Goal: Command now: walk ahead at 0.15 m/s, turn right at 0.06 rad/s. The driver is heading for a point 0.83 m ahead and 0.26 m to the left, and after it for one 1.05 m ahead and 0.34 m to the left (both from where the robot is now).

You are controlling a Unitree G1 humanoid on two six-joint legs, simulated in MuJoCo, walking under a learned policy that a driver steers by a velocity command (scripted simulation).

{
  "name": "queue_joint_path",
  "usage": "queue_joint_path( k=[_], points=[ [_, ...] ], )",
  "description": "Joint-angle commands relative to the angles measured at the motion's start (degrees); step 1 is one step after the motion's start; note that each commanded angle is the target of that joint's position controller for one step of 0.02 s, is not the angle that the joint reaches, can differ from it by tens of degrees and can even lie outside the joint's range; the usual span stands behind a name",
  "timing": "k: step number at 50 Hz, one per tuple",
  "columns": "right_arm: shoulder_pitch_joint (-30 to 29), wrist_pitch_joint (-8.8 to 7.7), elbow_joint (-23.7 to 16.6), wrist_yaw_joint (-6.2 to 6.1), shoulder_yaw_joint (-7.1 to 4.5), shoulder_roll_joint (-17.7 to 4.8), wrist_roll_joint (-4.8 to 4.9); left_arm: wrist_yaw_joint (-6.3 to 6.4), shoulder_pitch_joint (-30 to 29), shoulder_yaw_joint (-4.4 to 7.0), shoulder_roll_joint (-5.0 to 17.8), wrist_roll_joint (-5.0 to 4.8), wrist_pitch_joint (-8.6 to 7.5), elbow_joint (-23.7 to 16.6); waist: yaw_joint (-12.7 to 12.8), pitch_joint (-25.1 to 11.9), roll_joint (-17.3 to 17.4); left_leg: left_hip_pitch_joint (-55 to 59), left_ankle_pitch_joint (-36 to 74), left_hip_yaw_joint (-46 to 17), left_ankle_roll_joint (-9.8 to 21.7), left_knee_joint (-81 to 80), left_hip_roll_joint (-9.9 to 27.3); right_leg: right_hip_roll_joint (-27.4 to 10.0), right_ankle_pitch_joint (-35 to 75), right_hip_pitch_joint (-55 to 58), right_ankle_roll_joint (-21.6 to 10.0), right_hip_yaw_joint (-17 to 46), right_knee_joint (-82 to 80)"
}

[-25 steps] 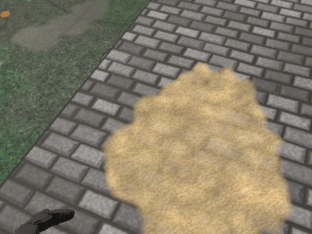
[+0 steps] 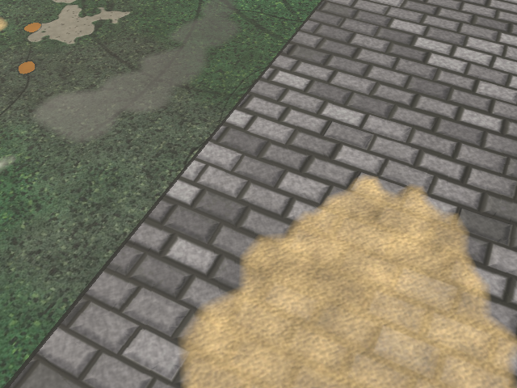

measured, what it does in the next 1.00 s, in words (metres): walks ahead: right foot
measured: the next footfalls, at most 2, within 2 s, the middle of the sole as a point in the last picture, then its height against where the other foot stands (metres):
right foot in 0.28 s outside the picture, level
right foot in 1.04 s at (340, 380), level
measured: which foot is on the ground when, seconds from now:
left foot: down 0.00-1.00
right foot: down 0.00-0.02, up 0.04-0.26, down 0.28-0.62, up 0.64-1.00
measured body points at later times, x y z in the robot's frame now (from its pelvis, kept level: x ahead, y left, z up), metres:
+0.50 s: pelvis +0.10 +0.00 +0.00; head +0.10 -0.01 +0.45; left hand +0.14 +0.27 -0.13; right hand +0.21 -0.26 -0.13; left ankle +0.14 +0.11 -0.72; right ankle +0.06 -0.14 -0.73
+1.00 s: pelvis +0.31 -0.02 +0.00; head +0.34 -0.02 +0.45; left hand +0.54 +0.20 -0.08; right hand +0.24 -0.29 -0.14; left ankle +0.15 +0.11 -0.73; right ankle +0.47 -0.14 -0.71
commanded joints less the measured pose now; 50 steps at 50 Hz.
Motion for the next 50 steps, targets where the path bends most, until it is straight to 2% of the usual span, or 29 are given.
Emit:
queue_joint_path(
  k=[1,2,3,4,5,7,9,11,13,15,16,18,21,23,25,27,29,30,31,32,33,34,36,37,42,44,47,49,50],
  points=[
    [9.51,-0.5,-1.13,-0.93,-3.16,-12.71,-1.84,0.17,8.88,-0.04,2.02,1.26,-0.82,-1.91,-1.59,-17.56,7.99,36.57,44.04,-16.16,12.69,2.55,16.26,-3.08,9.56,-16.51,1.47,2.37,26.78],
    [11.5,0.44,-0.13,-0.85,-1.96,-7.25,-0.72,0.02,9.58,-0.19,2.8,0.58,-0.2,-0.38,-3.7,-22.82,12.11,38.67,40.05,-24.27,17.85,-0.27,20.42,-1.41,-16.48,-20.73,3.97,4.72,35.79],
    [9.84,1.06,-0.14,-0.38,-1.36,-6.28,0.46,-0.03,6.79,0.75,6.71,-0.6,0.78,-0.79,-4.07,-19.68,7.43,33.65,23.03,-24.34,16.6,-3.48,18.86,-3.36,-17.81,-22.96,4.27,7.03,38.91],
    [6.29,1.65,-0.47,-0.3,-1.28,-6.09,0.69,0.41,2.94,1.05,6.9,-1.04,2.02,-1.23,-3.51,-14.22,3.88,28.05,8.39,-22.52,14.3,-6.11,17.04,-5.01,-15.23,-25.31,4.67,5.9,39.75],
    [2.43,2.12,-0.98,-0.33,-0.84,-5.35,0.58,0.85,0.59,1.2,6.61,-0.69,3.31,-1.51,-2.85,-9.15,2.64,20.93,-2.15,-19.93,12.64,-9.17,15.38,-6.34,-13.09,-25.62,4.98,4.92,36.81],
    [-2.66,3.0,-1.37,-0.77,-1.08,-6.07,-0.34,1.7,0.27,1.16,5.29,-0.13,5.03,-1.2,-0.91,-5.07,6.27,10.16,-16.18,-15.5,9.72,-13.77,11.36,-7.54,-7.89,-19.21,5.39,3.49,27.75],
    [-3.38,3.38,-0.87,-1.31,-1.18,-5.89,-0.67,2.06,2.21,0.81,3.55,0.34,4.92,0.69,-0.55,-5.64,7.3,6.9,-16.57,-11.14,9.13,-14.29,9.1,-6.79,-3.51,-12.8,5.08,1.69,20.54],
    [-2.99,3.56,0.1,-1.78,-1.18,-5.8,0.06,1.85,2.83,0.75,3.0,0.5,4.45,2.16,-0.41,-7.12,5.8,6.8,-19.02,-9.45,8.93,-13.52,8.69,-6.33,4.89,-8.27,4.21,0.45,13.26],
    [-2.67,3.89,1.09,-2.08,-0.83,-4.95,0.74,1.48,2.76,0.64,2.38,1.25,4.16,3.18,0.05,-6.46,4.46,4.59,-27.81,-8.04,6.57,-12.88,7.22,-5.56,11.38,-3.57,2.87,-0.88,6.13],
    [-0.91,4.0,2.38,-1.96,-0.23,-3.5,0.25,1.71,-0.11,0.65,4.73,2.09,3.87,1.6,-1.55,-2.21,0.52,3.39,-33.33,-6.24,1.79,-10.0,4.14,-10.57,8.89,-6.17,0.16,4.94,-0.98],
    [0.34,4.17,2.27,-2.02,-0.55,-3.48,0.34,1.75,-1.83,1.42,7.59,1.3,3.63,2.69,-4.55,0.42,-7.28,8.73,-28.36,-1.88,0.15,-8.21,0.43,-9.76,-3.48,-15.83,-1.2,5.23,-1.97],
    [-0.13,4.2,3.12,-2.43,-0.65,-3.85,0.11,1.61,-3.96,0.46,3.67,1.44,2.22,2.96,-4.34,1.09,-8.5,15.87,-19.9,-1.19,0.0,-3.85,0.18,-9.11,-5.62,-20.89,0.54,4.83,-5.06],
    [1.61,4.39,4.99,-3.03,-1.2,-4.63,0.99,1.74,-1.2,1.13,5.3,0.38,1.02,4.02,-2.99,0.76,-7.42,11.54,-29.6,1.35,1.7,0.43,-2.12,-8.72,-11.07,-17.4,-0.42,5.07,-4.38],
    [-0.29,3.4,4.74,-2.64,-1.18,-3.42,1.55,1.76,2.19,1.6,6.7,-0.2,0.42,4.72,-1.18,2.79,-9.1,5.26,-30.26,3.18,1.84,5.22,-3.55,-12.68,-16.64,-14.09,-3.86,11.09,-7.67],
    [-1.6,1.71,4.35,-1.8,-1.26,-2.59,2.1,1.83,3.49,2.3,8.79,-0.87,-0.41,5.56,-0.6,5.33,-13.1,-0.54,-24.13,3.91,2.52,11.23,-3.13,-19.72,-16.29,-9.62,-8.39,20.42,-11.61],
    [-0.74,0.21,4.69,-0.98,-1.44,-2.7,2.49,1.7,2.0,2.15,7.81,-1.25,-1.04,5.57,-1.93,5.85,-12.46,0.78,-23.92,3.0,4.14,8.18,-1.56,-20.68,-7.95,-8.5,-8.86,20.18,-10.31],
    [6.71,-0.2,8.23,-0.7,-2.26,-3.83,2.63,1.26,-2.24,1.99,7.05,-1.42,-0.97,4.65,-5.86,3.12,-10.06,15.53,-18.94,2.97,4.82,0.34,-2.29,-16.2,0.31,-13.91,-5.65,13.18,-5.55],
    [11.37,-0.15,9.87,-0.89,-3.36,-6.99,2.39,1.2,-4.73,1.52,5.38,-1.35,-1.27,3.38,-7.61,1.77,-4.84,22.34,-20.09,-3.61,6.28,-3.19,1.2,-11.64,7.3,-19.02,-2.73,6.84,2.76],
    [17.71,0.03,11.66,-0.94,-4.97,-12.25,2.61,1.3,-5.88,0.79,2.22,-0.83,-2.18,1.55,-8.84,-0.53,9.37,32.7,-22.51,-20.55,11.51,-10.18,9.88,-3.93,7.66,-29.46,1.6,-2.44,20.14],
    [22.64,-0.06,12.31,-0.74,-4.71,-12.21,2.14,1.39,-7.15,0.92,3.14,-0.77,-3.21,0.53,-11.18,-2.55,13.76,39.63,-20.15,-37.21,17.31,-15.86,18.58,-2.02,-7.09,-39.99,2.67,0.85,34.79],
    [19.59,-0.45,11.77,-0.93,-3.4,-9.11,1.66,0.91,-6.15,1.53,4.73,-1.82,-3.87,0.95,-8.38,-0.87,7.63,39.6,-18.03,-34.7,16.92,-14.33,19.55,-5.46,-7.75,-44.75,1.25,4.33,42.86],
    [16.91,-0.74,10.66,-1.03,-2.94,-7.48,1.46,0.37,-5.92,1.33,4.13,-2.32,-4.28,1.57,-7.0,-0.56,4.74,38.48,-17.46,-29.32,15.08,-14.05,17.46,-7.71,-3.15,-46.14,-0.32,4.64,44.56],
    [14.06,-0.71,9.9,-1.01,-2.0,-5.62,1.42,-0.17,-8.22,1.62,3.82,-1.62,-4.34,1.55,-5.72,1.9,1.55,34.36,-10.72,-20.29,12.03,-16.1,14.66,-11.14,5.04,-45.98,-1.24,3.45,39.66],
    [14.43,-0.31,10.16,-1.09,-1.61,-4.77,1.31,-0.5,-8.72,1.62,3.12,-1.3,-4.1,1.49,-5.38,1.79,2.22,32.39,-6.99,-16.58,11.05,-17.11,12.97,-11.52,7.27,-43.4,-0.83,2.46,36.72],
    [15.48,0.69,10.6,-2.68,-2.21,-8.85,1.43,-1.46,-17.27,-0.09,-0.9,-0.82,-3.36,-1.18,-6.33,3.35,2.02,24.01,-2.07,-6.24,10.16,-20.33,9.28,-8.75,18.29,-34.18,2.49,-1.9,15.22],
    [17.13,0.61,11.34,-2.74,-2.49,-9.73,1.78,-1.84,-20.19,-0.22,-0.01,-1.16,-3.25,-1.93,-7.11,3.8,2.87,22.18,-3.78,-5.06,9.89,-21.08,9.52,-7.31,22.32,-29.98,2.69,-2.93,10.19],
    [18.63,0.66,12.73,-2.71,-2.7,-9.1,2.65,-2.31,-22.93,0.0,1.91,-1.43,-3.2,-3.29,-6.59,5.55,2.82,24.59,-2.87,-5.75,9.12,-20.57,12.21,-7.52,24.14,-28.58,0.93,-0.79,6.49],
    [17.8,1.02,12.78,-2.73,-3.07,-9.65,2.71,-2.44,-21.07,0.74,3.9,-1.29,-3.52,-3.28,-4.12,4.45,2.66,27.03,3.35,-6.46,8.13,-16.94,13.31,-6.71,21.79,-24.88,-0.51,-0.38,4.81],
    [16.71,1.23,12.41,-2.71,-3.24,-10.14,2.67,-2.29,-17.41,1.51,5.39,-1.13,-3.67,-2.4,-1.64,2.07,2.96,27.12,11.22,-5.74,7.22,-12.24,12.51,-5.47,20.24,-19.15,-1.38,-1.15,4.26]
  ],
)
